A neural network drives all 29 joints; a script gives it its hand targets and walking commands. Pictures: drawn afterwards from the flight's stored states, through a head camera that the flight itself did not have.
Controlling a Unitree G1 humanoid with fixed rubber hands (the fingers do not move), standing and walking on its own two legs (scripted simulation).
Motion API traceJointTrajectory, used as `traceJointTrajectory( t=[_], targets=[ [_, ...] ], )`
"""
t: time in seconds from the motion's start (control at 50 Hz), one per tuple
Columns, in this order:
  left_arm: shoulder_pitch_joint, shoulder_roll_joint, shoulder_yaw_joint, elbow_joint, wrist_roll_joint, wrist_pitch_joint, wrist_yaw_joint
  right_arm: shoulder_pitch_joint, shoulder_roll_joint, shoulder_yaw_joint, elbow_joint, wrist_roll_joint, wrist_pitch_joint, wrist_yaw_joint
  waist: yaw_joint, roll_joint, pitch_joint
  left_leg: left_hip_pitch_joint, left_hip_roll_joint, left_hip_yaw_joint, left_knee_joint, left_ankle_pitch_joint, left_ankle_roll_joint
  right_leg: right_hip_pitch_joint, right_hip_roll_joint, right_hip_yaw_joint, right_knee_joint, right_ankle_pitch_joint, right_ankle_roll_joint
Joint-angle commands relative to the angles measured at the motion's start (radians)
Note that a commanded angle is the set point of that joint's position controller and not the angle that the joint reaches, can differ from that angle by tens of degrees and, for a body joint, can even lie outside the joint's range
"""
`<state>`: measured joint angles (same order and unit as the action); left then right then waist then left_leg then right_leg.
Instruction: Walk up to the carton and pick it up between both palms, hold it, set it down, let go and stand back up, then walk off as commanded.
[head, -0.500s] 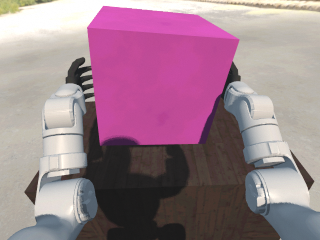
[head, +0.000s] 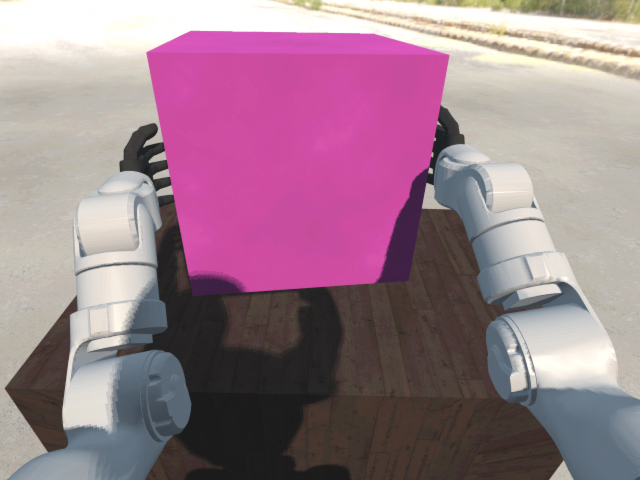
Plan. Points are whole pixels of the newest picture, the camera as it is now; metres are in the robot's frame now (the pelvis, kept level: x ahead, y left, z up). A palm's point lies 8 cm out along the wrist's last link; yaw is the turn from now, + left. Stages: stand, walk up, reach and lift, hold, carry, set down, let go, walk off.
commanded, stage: hold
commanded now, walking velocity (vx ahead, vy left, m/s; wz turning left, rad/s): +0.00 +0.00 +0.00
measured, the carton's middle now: (293, 149) +0.45 +0.02 +0.28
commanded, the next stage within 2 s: none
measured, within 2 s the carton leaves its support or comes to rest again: neither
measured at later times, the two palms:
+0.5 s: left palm (152, 174) +0.33 +0.17 +0.30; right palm (479, 186) +0.32 -0.18 +0.29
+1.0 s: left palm (130, 174) +0.36 +0.20 +0.29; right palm (441, 157) +0.36 -0.15 +0.30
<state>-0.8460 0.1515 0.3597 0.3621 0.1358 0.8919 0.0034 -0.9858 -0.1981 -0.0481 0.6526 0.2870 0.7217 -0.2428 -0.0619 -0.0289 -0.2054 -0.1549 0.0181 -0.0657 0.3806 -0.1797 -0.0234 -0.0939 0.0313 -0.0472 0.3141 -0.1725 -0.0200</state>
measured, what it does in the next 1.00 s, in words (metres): stands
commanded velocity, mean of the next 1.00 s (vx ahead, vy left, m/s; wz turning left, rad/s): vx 0.00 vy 0.00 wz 0.00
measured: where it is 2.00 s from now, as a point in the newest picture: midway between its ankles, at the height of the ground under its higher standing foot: outside the picture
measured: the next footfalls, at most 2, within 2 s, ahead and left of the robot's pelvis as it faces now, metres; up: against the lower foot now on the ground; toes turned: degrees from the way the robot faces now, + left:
none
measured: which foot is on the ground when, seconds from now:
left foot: down 0.00-1.00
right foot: down 0.00-1.00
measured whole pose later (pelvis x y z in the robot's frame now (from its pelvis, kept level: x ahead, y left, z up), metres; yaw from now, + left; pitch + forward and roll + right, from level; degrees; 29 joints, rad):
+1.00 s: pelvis +0.00 +0.00 +0.00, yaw +0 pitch -1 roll -1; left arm -0.86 0.17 0.36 0.35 0.14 0.88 0.02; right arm -1.03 -0.21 0.00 0.73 0.34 0.72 -0.24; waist -0.06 -0.01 -0.24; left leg -0.19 0.02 -0.07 0.39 -0.18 -0.02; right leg -0.12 0.03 -0.05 0.31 -0.17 -0.02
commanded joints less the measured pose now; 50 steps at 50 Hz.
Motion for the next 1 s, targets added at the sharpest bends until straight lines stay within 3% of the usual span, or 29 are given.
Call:
traceJointTrajectory(
  t=[0.0, 0.08, 0.18, 0.34, 0.44, 0.5, 0.6, 0.68, 0.8, 0.86, 0.92, 0.98],
  targets=[
    [-0.812, -0.548, -0.478, -0.455, -0.187, -0.018, -0.227, -0.674, 0.484, 0.253, -0.376, 0.326, 0.009, 0.168, -0.096, 0.223, -0.353, 0.088, -0.057, -0.010, 0.006, 0.469, -0.100, 0.283, 0.051, 0.073, 0.035, 0.549, 0.023],
    [-0.811, -0.557, -0.506, -0.414, -0.205, -0.020, -0.230, -0.718, 0.469, 0.203, -0.402, 0.292, 0.003, 0.177, -0.112, 0.222, -0.343, 0.049, -0.045, -0.010, -0.019, 0.389, -0.105, 0.257, 0.049, 0.073, 0.017, 0.432, 0.009],
    [-0.876, -0.568, -0.501, -0.313, -0.219, -0.055, -0.220, -0.804, 0.494, 0.165, -0.350, 0.251, -0.018, 0.193, -0.089, 0.192, -0.331, -0.006, -0.037, -0.008, -0.061, 0.225, -0.083, 0.201, 0.037, 0.075, -0.010, 0.280, -0.001],
    [-0.922, -0.509, -0.355, 0.054, -0.170, -0.119, -0.227, -0.942, 0.572, 0.113, -0.139, 0.120, -0.053, 0.227, -0.025, 0.036, -0.162, -0.175, -0.022, 0.003, -0.155, -0.171, 0.021, 0.082, 0.023, 0.083, -0.057, -0.094, -0.007],
    [-0.933, -0.436, -0.211, 0.178, -0.121, -0.154, -0.235, -0.994, 0.608, 0.127, -0.063, 0.098, -0.070, 0.245, 0.040, -0.036, -0.131, -0.182, -0.031, 0.017, -0.150, -0.180, 0.066, 0.037, 0.028, 0.092, -0.080, -0.239, 0.002],
    [-0.983, -0.425, -0.178, 0.205, -0.121, -0.174, -0.225, -1.057, 0.629, 0.139, -0.058, 0.112, -0.088, 0.252, 0.068, -0.051, -0.149, -0.168, -0.039, 0.024, -0.135, -0.157, 0.077, 0.004, 0.029, 0.094, -0.086, -0.271, 0.005],
    [-1.043, -0.458, -0.216, 0.161, -0.167, -0.200, -0.192, -1.099, 0.662, 0.175, -0.095, 0.150, -0.114, 0.250, 0.076, -0.053, -0.237, -0.113, -0.053, 0.027, -0.103, -0.062, 0.070, -0.012, 0.026, 0.096, -0.085, -0.189, 0.011],
    [-1.001, -0.489, -0.282, 0.048, -0.204, -0.196, -0.171, -1.025, 0.652, 0.229, -0.162, 0.206, -0.110, 0.230, 0.059, -0.026, -0.348, -0.042, -0.059, 0.022, -0.076, 0.067, 0.048, 0.056, 0.028, 0.096, -0.063, 0.038, 0.021],
    [-0.926, -0.533, -0.395, -0.227, -0.250, -0.154, -0.158, -0.873, 0.574, 0.302, -0.334, 0.336, -0.074, 0.182, 0.005, 0.090, -0.506, 0.088, -0.072, 0.002, 0.002, 0.362, -0.023, 0.197, 0.041, 0.092, 0.003, 0.476, 0.037],
    [-0.867, -0.542, -0.429, -0.346, -0.248, -0.111, -0.158, -0.808, 0.527, 0.313, -0.402, 0.383, -0.050, 0.164, -0.022, 0.159, -0.525, 0.135, -0.074, -0.010, 0.042, 0.511, -0.065, 0.243, 0.051, 0.091, 0.032, 0.629, 0.038],
    [-0.779, -0.545, -0.439, -0.377, -0.218, -0.056, -0.174, -0.744, 0.474, 0.277, -0.400, 0.374, -0.025, 0.154, -0.056, 0.195, -0.443, 0.146, -0.064, -0.019, 0.046, 0.554, -0.091, 0.248, 0.060, 0.080, 0.031, 0.634, 0.031],
    [-0.708, -0.544, -0.424, -0.322, -0.180, -0.015, -0.209, -0.705, 0.442, 0.233, -0.345, 0.329, 0.003, 0.156, -0.084, 0.188, -0.310, 0.114, -0.049, -0.019, 0.013, 0.477, -0.094, 0.231, 0.059, 0.075, 0.003, 0.526, 0.021]
  ],
)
